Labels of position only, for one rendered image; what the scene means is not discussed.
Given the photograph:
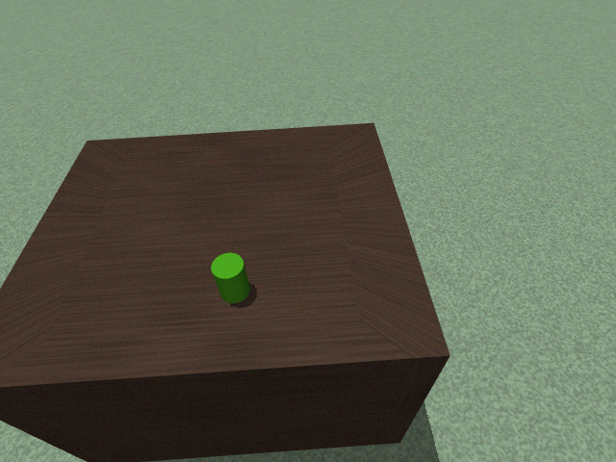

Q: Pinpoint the can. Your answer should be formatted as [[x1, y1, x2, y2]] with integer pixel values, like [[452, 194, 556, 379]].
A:
[[211, 253, 250, 303]]

